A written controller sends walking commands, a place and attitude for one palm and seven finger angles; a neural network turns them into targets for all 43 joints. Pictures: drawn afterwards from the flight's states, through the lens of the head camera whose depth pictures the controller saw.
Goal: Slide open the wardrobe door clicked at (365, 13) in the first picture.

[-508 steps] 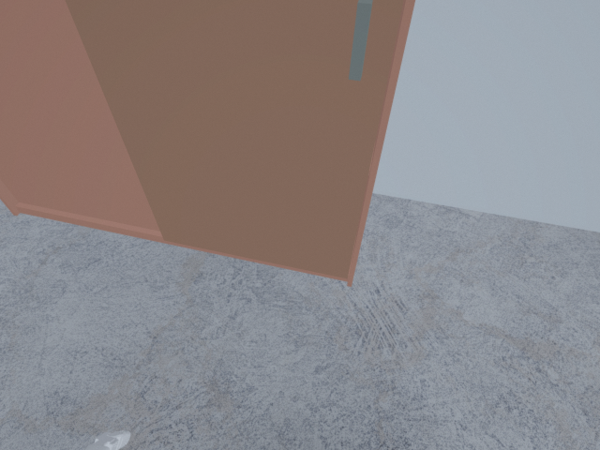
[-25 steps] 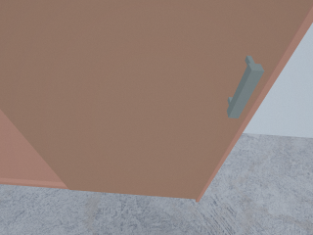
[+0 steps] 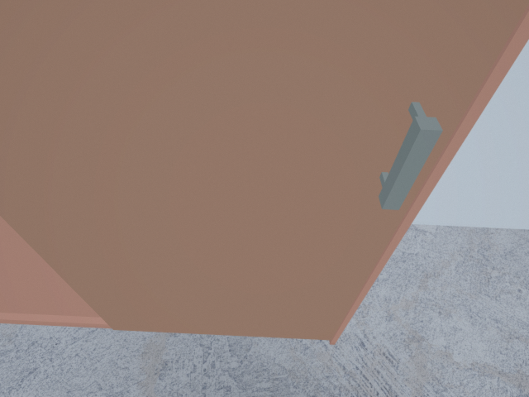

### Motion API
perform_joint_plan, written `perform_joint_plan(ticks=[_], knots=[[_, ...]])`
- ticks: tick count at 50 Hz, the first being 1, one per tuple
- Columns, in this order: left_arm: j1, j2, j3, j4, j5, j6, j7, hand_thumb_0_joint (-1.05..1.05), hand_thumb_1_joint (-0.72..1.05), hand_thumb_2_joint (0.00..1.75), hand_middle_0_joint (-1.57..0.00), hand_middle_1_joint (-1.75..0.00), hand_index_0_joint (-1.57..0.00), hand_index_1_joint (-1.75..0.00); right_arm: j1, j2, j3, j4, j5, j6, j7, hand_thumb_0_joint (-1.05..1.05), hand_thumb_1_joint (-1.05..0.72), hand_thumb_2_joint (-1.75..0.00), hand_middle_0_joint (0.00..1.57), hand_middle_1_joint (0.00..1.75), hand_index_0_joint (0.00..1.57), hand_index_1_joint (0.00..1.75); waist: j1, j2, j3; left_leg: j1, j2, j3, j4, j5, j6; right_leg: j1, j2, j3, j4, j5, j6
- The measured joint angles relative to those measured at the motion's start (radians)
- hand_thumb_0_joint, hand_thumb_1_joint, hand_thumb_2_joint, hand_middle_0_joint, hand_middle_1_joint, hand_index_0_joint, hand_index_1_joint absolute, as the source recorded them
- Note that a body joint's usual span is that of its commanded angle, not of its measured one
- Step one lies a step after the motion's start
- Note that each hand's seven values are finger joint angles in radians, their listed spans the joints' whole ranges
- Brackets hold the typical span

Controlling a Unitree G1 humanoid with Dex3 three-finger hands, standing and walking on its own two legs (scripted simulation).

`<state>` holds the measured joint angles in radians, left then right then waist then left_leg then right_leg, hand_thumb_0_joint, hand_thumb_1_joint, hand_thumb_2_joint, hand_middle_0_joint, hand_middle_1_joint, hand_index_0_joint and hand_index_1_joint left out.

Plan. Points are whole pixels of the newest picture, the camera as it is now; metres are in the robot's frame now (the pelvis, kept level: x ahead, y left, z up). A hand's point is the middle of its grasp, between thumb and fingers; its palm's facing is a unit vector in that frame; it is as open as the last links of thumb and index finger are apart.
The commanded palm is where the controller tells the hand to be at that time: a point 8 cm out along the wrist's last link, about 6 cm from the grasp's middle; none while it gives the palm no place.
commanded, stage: look again from close up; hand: right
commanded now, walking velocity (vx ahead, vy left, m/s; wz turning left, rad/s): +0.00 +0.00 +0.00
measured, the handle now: (402, 157) +0.40 -0.16 +0.18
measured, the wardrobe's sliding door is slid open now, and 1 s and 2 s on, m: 0.00 0.00 0.00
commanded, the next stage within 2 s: shuffle to correct the standing spot in 0.70 s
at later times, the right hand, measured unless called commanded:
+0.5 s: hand out of the picture +0.00 -0.16 -0.18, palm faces +0.04 +0.98 -0.18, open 7.4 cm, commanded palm none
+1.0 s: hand out of the picture +0.00 -0.16 -0.18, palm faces +0.06 +0.98 -0.20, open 7.4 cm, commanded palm none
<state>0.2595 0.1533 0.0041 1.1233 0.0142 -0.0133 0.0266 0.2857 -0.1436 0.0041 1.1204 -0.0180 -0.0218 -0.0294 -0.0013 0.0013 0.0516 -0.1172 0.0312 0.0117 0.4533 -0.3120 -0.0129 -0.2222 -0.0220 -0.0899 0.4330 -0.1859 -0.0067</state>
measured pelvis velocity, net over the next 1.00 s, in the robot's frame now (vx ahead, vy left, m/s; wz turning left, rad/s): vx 0.00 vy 0.01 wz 0.00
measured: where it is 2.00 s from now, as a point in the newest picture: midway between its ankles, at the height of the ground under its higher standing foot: outside the picture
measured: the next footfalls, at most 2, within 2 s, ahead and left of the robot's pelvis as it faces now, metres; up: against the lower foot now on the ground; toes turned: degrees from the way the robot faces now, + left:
right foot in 1.30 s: +0.00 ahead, -0.13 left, +0.00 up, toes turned -3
left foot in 1.88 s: -0.10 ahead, +0.08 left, +0.00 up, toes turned +5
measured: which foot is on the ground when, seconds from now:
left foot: down 0.00-1.00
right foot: down 0.00-1.00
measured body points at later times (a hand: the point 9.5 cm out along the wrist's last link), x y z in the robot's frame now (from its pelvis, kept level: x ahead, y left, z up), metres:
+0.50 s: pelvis +0.01 +0.01 +0.00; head +0.03 +0.01 +0.45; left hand +0.01 +0.22 -0.16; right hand +0.00 -0.21 -0.16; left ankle -0.04 +0.13 -0.74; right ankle +0.03 -0.12 -0.74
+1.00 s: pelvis +0.00 +0.01 +0.00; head +0.03 +0.01 +0.45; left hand +0.01 +0.23 -0.16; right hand -0.01 -0.21 -0.16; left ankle -0.04 +0.13 -0.74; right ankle +0.03 -0.12 -0.74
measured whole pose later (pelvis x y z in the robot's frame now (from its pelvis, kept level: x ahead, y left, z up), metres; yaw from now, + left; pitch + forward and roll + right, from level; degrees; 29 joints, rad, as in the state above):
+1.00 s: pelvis +0.00 +0.01 +0.00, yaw +0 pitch -1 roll -1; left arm 0.24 0.15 0.03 1.11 0.01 0.01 0.04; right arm 0.27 -0.14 -0.02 1.09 -0.02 -0.01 -0.04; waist -0.02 0.01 0.09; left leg -0.14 0.03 0.02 0.49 -0.33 0.00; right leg -0.24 -0.03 -0.08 0.45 -0.19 0.00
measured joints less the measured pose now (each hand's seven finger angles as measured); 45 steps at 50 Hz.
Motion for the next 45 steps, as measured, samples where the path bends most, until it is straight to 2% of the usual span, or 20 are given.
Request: perform_joint_plan(ticks=[45], knots=[[0.0, -0.016, 0.004, 0.026, 0.0, 0.005, 0.008, 0.01, 0.92, 0.9, -0.2, -0.3, -0.2, -0.3, 0.006, 0.009, -0.01, 0.007, 0.001, 0.002, -0.005, 0.0, -0.91, -0.89, 0.2, 0.3, 0.19, 0.3, -0.009, 0.01, 0.011, 0.032, -0.007, 0.017, -0.034, -0.002, 0.011, 0.02, -0.004, 0.016, -0.019, -0.004, 0.014]])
